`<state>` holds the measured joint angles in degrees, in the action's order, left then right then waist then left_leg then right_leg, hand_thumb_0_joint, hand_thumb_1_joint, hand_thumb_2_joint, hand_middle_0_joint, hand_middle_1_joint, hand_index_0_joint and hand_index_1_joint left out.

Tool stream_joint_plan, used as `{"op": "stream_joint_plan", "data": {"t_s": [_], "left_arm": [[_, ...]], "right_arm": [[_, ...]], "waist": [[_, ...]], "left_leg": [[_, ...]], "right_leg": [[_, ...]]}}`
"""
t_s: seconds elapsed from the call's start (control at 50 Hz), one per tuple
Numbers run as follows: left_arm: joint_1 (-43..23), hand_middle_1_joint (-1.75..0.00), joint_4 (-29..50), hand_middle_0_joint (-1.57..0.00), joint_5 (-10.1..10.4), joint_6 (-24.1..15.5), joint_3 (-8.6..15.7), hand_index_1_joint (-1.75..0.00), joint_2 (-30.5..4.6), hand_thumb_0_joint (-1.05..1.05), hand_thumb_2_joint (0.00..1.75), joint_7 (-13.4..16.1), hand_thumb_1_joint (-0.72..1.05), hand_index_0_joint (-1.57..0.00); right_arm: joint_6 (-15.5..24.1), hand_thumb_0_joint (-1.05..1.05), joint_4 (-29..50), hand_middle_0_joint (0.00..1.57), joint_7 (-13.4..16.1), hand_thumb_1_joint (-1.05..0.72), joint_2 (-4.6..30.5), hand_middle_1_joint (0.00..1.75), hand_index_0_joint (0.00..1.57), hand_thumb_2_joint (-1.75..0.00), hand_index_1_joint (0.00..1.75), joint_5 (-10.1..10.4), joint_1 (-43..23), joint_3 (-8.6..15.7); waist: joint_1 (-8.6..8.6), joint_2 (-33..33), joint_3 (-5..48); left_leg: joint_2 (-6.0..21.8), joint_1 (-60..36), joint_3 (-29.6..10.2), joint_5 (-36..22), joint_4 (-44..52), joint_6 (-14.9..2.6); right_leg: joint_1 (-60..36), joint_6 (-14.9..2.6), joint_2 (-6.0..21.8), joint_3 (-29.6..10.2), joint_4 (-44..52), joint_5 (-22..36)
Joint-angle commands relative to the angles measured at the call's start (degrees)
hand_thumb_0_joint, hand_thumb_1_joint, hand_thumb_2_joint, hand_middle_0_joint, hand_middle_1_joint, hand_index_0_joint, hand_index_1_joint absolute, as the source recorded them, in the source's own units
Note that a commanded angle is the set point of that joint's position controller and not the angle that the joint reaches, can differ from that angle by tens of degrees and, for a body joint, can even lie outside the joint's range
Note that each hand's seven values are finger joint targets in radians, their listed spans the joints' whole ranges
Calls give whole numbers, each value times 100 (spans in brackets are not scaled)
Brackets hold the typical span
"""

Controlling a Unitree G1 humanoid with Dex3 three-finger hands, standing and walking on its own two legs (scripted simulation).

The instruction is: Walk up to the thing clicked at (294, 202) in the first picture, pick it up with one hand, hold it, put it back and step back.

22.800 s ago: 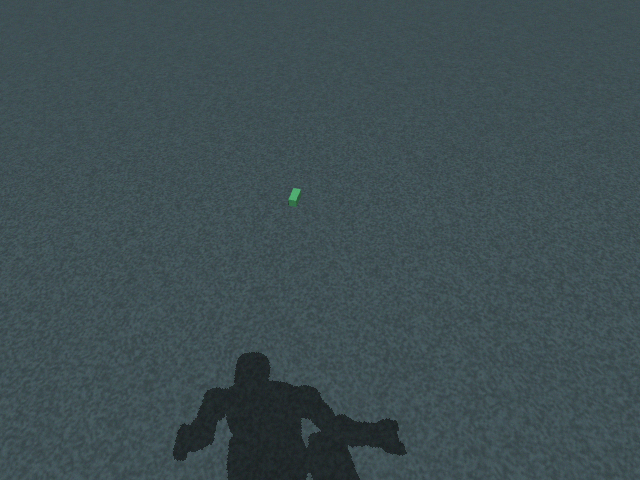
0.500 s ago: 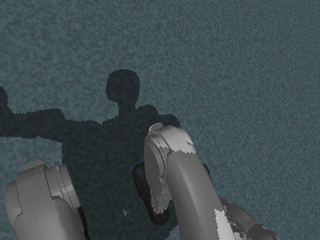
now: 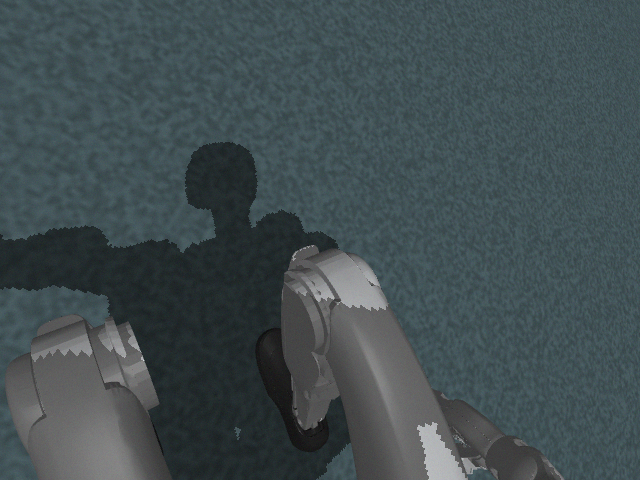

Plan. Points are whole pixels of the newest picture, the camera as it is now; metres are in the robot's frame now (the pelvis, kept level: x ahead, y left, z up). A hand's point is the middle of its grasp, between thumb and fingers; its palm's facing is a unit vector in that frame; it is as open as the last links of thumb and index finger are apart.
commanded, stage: rest palm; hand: left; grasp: from above
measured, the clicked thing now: out of the picture +0.43 +0.35 -0.28
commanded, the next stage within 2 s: close in 0.42 s
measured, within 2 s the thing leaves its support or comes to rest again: neither
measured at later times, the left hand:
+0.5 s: hand out of the picture +0.41 +0.33 -0.25, palm faces -0.47 -0.16 -0.87, open 12.8 cm
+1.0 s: hand out of the picture +0.41 +0.34 -0.25, palm faces -0.47 -0.16 -0.87, open 10.4 cm
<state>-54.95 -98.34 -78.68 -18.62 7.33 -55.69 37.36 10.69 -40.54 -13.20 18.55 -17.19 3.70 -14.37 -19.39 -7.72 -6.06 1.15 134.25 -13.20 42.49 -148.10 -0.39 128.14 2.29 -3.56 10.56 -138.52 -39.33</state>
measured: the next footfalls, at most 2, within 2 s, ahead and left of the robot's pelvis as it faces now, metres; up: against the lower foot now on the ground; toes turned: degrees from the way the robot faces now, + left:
none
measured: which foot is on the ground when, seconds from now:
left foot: down 0.00-1.00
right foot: down 0.00-1.00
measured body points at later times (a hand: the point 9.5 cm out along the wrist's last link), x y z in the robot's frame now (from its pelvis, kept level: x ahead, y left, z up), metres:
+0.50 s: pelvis +0.00 +0.00 +0.00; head +0.27 +0.14 +0.34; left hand +0.43 +0.33 -0.20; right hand +0.07 -0.25 -0.06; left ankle +0.06 +0.12 -0.26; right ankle +0.11 -0.11 -0.26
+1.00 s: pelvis +0.00 +0.00 +0.00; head +0.26 +0.14 +0.34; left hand +0.43 +0.35 -0.20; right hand +0.08 -0.26 -0.05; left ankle +0.06 +0.12 -0.26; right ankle +0.11 -0.11 -0.26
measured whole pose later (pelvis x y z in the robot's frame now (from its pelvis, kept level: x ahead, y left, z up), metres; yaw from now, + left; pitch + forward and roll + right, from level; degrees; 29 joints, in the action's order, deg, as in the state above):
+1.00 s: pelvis +0.00 +0.00 +0.00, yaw -1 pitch +26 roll -15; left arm -56.7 -99.5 -74.3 -16.0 6.8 -58.9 34.8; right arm 13.2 -38.7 -14.9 20.1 -16.2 2.9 -16.6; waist -20.4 -8.8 -9.0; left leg 1.1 134.1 -14.4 42.0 -147.8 -0.6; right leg 127.3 2.8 -3.9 11.5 -137.2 -38.5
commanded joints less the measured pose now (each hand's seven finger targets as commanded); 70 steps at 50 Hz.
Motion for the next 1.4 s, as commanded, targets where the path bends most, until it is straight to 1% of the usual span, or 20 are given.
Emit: {"op": "stream_joint_plan", "data": {"t_s": [0.0, 0.1, 0.14, 0.2, 0.22, 0.34, 0.44, 0.58, 0.6, 0.64, 0.7, 0.72, 0.74, 0.84, 0.86, 0.96, 1.06, 1.1, 1.18, 1.38], "left_arm": [[-1455, -77, 476, -26, 174, 197, -107, -78, -1138, 0, 85, 320, -34, -24], [-1427, -76, 437, -27, 210, 330, 184, -78, -1481, 0, 81, 310, -31, -26], [-1389, -77, 298, -27, 270, 366, -26, -78, -1156, 0, 80, 233, -32, -25], [-1632, -76, 583, -28, 396, 319, -65, -77, -1254, 0, 80, 131, -31, -27], [-1637, -76, 588, -29, 386, 290, 176, -77, -1617, 0, 79, 151, -30, -28], [-1450, -77, 599, -28, 472, 120, -104, -78, -1313, 0, 79, 17, -30, -27], [-1241, -75, 591, -30, 403, -8, 68, -76, -1555, 0, 79, 171, -28, -29], [-1393, -69, 799, -39, 316, 79, -130, -68, -1416, 0, 69, 420, -12, -40], [-1225, -68, 593, -41, 338, 143, 99, -68, -1608, 0, 68, 485, -10, -41], [-1206, -68, 304, -41, 341, 232, -109, -67, -1334, 0, 64, 484, -7, -43], [-1398, -63, 391, -47, 345, 342, 29, -62, -1572, 0, 59, 439, -1, -48], [-1526, -61, 529, -48, 369, 362, -222, -60, -1281, 0, 58, 347, 0, -49], [-1516, -62, 425, -49, 431, 386, 40, -60, -1575, 0, 56, 360, 1, -51], [-1351, -59, 246, -53, 474, 401, -43, -57, -1394, 0, 49, 54, 9, -56], [-1482, -58, 441, -54, 527, 342, 74, -56, -1598, 0, 49, 35, 10, -57], [-1379, -55, 527, -59, 539, 128, -129, -52, -1440, 0, 44, -147, 16, -62], [-1232, -51, 449, -64, 481, -30, -268, -48, -1241, 0, 40, -124, 23, -67], [-1426, -49, 757, -66, 526, -91, -125, -46, -1478, 0, 39, -26, 26, -69], [-1333, -46, 571, -70, 351, -78, -183, -43, -1354, 0, 36, 119, 31, -73], [-1349, -33, 443, -81, 304, 308, -88, -30, -1551, 0, 22, 398, 45, -84]], "right_arm": [[192, 0, -32, 20, -8, -90, 1864, 30, 20, -90, 30, 46, 823, 524], [232, 0, -2, 20, -61, -90, 1889, 30, 20, -90, 30, 102, 905, 491], [257, 0, 16, 20, -83, -90, 1840, 30, 20, -90, 30, 97, 780, 505], [285, 0, 62, 20, -91, -90, 1898, 30, 20, -91, 30, 143, 806, 480], [266, 0, 32, 20, -82, -90, 1904, 30, 20, -90, 30, 124, 931, 419], [245, 0, 107, 20, -89, -90, 1915, 30, 20, -90, 30, 124, 853, 401], [197, 0, 70, 20, -98, -90, 1888, 30, 20, -90, 30, 69, 929, 253], [265, 0, 109, 20, -105, -89, 1975, 30, 20, -90, 30, 30, 771, 295], [260, 0, 82, 20, -96, -89, 2005, 30, 20, -90, 30, 41, 792, 300], [307, 0, 59, 20, -120, -89, 1991, 30, 20, -90, 30, 44, 714, 323], [337, 0, 105, 20, -125, -89, 2043, 30, 20, -90, 30, 78, 887, 341], [371, 0, 186, 20, -150, -89, 1984, 30, 20, -90, 30, 100, 754, 320], [382, 0, 84, 20, -139, -89, 2048, 30, 20, -90, 30, 112, 845, 335], [351, 0, 160, 20, -126, -89, 2013, 30, 20, -90, 30, 150, 899, 347], [321, 0, 119, 20, -108, -89, 1969, 30, 20, -90, 30, 156, 918, 314], [244, 0, 168, 20, -89, -89, 1929, 30, 20, -90, 30, 164, 882, 247], [155, 0, 184, 20, -76, -89, 1861, 30, 20, -90, 30, 95, 854, 192], [150, 0, 163, 20, -58, -89, 1930, 30, 20, -90, 30, 121, 942, 189], [140, 0, 163, 20, -66, -89, 1880, 30, 20, -90, 30, 84, 866, 161], [304, 0, 236, 20, -72, -89, 2048, 30, 20, -90, 30, 77, 830, 284]], "waist": [[-220, 2800, 3152], [-183, 3062, 3435], [-260, 2916, 3269], [-269, 2966, 3363], [-250, 2996, 3551], [-265, 2969, 3473], [-239, 2982, 3479], [-212, 3030, 3502], [-185, 2969, 3505], [-277, 2876, 3150], [-295, 2876, 3133], [-279, 2933, 3226], [-274, 2987, 3214], [-366, 2837, 3084], [-285, 2894, 3266], [-331, 2915, 3306], [-343, 2837, 3210], [-291, 2876, 3353], [-279, 2966, 3302], [-316, 2840, 3093]], "left_leg": [[96, -2648, 428, -1128, 1632, -3], [120, -2869, 364, -1380, 1733, 42], [116, -2736, 376, -1295, 1635, 21], [110, -2743, 421, -1327, 1578, -15], [112, -2845, 403, -1441, 1604, -7], [128, -2872, 392, -1528, 1548, 9], [143, -2857, 355, -1640, 1589, 27], [167, -2830, 353, -1450, 1616, 19], [184, -2836, 320, -1446, 1648, 28], [187, -2618, 306, -1229, 1666, 32], [166, -2595, 343, -1156, 1659, -4], [177, -2725, 315, -1212, 1636, 13], [175, -2730, 301, -1246, 1675, 19], [159, -2620, 319, -1248, 1633, -3], [155, -2620, 341, -1245, 1651, 0], [169, -2806, 290, -1477, 1621, 30], [173, -2683, 328, -1422, 1570, 18], [160, -2769, 305, -1480, 1608, 15], [193, -2878, 230, -1562, 1658, 67], [200, -2659, 321, -1178, 1713, 19]], "right_leg": [[-1527, -342, -223, 494, 1126, 1334], [-1703, -355, -193, 499, 1049, 1529], [-1635, -346, -201, 492, 1053, 1503], [-1791, -332, -211, 455, 1143, 1558], [-1932, -329, -199, 483, 1164, 1644], [-2024, -326, -224, 497, 1131, 1708], [-2174, -330, -261, 558, 1130, 1778], [-2026, -350, -320, 559, 1206, 1608], [-2079, -356, -331, 563, 1194, 1623], [-1896, -355, -307, 557, 1161, 1465], [-1865, -344, -284, 518, 1236, 1412], [-1810, -343, -271, 499, 1164, 1481], [-1834, -336, -259, 551, 1159, 1508], [-1900, -318, -248, 518, 1223, 1526], [-1983, -322, -250, 514, 1254, 1506], [-2067, -319, -246, 552, 1172, 1675], [-2064, -312, -293, 583, 1220, 1647], [-2125, -306, -271, 597, 1269, 1670], [-1956, -339, -298, 635, 1111, 1705], [-1909, -338, -308, 511, 1273, 1417]]}}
